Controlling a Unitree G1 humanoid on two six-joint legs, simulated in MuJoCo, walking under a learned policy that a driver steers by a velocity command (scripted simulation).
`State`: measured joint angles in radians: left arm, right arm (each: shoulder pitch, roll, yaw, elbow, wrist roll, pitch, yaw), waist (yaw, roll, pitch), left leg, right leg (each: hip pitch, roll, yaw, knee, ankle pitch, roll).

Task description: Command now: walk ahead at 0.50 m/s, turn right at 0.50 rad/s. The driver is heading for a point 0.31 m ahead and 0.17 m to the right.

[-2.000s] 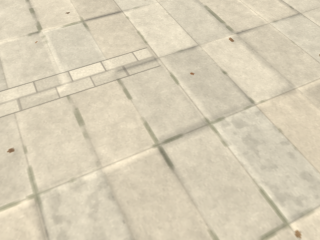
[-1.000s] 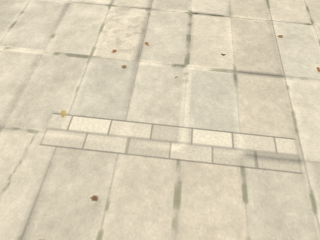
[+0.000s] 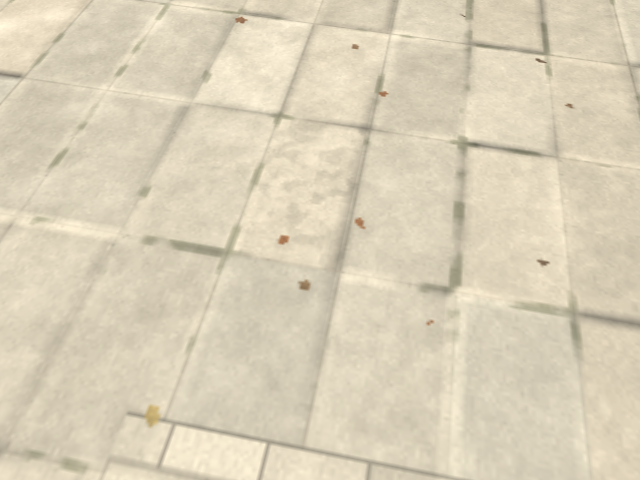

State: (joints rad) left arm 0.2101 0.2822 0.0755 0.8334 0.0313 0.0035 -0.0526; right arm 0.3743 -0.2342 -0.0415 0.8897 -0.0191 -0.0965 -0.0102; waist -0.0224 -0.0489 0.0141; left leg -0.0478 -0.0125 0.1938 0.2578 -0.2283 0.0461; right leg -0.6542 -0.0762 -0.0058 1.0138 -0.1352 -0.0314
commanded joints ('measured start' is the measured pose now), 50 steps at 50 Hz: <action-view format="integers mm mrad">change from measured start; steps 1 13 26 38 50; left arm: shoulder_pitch -85 158 52 222 111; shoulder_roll -8 262 65 -16 -13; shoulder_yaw -15 64 -20 -56 -67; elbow -86 -71 5 133 237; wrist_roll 1 3 -19 -26 -23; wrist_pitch -7 -28 -54 -21 -12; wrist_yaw -15 33 57 84 98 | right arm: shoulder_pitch -28 71 -66 -82 -107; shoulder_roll -95 -88 -58 -115 -46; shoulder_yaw -18 -20 -10 -3 14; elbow -45 -92 -43 34 140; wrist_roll -2 23 -7 10 12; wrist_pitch -17 29 100 74 85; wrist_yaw -2 -2 2 -34 -31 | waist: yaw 13 95 0 77 21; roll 129 -193 -27 213 53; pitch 67 -328 -65 -65 22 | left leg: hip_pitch -25 -549 -408 -27 -49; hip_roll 252 -12 81 289 127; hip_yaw -70 -42 -176 -406 -295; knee -121 1211 642 144 89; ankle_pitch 313 -342 37 648 309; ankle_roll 94 -70 -64 126 27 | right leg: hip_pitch -39 954 528 464 528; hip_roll -15 -330 -75 66 1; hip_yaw -14 689 43 53 97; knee -142 -651 -718 -602 -730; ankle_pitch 115 290 763 -154 38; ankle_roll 3 -391 -167 -52 -34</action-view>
